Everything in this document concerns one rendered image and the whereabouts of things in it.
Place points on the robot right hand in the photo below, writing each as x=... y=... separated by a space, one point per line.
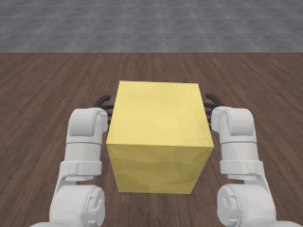
x=212 y=106

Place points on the carton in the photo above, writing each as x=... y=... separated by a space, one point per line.
x=159 y=139

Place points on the robot left hand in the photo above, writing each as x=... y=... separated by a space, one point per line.
x=99 y=103

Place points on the left robot upper arm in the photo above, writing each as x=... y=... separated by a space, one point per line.
x=76 y=205

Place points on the right robot forearm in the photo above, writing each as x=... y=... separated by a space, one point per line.
x=236 y=129

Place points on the right robot upper arm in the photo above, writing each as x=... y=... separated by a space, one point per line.
x=247 y=205

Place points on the left robot forearm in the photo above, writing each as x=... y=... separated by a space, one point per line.
x=83 y=145

